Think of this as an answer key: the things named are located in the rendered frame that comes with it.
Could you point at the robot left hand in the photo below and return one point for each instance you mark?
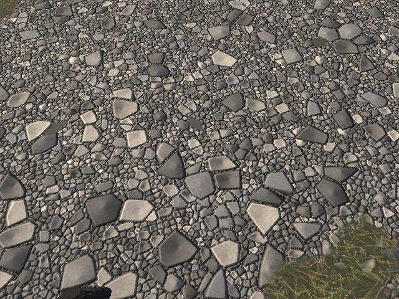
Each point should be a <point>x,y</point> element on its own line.
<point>90,292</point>

